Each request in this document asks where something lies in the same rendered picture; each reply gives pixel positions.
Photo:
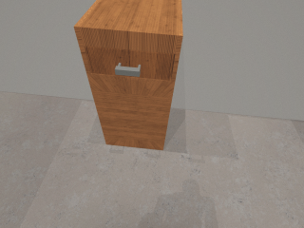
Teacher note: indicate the handle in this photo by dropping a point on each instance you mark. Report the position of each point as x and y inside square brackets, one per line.
[128, 70]

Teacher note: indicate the cabinet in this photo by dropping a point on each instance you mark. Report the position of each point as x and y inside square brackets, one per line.
[133, 111]

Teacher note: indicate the drawer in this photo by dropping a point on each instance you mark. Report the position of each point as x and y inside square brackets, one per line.
[154, 65]

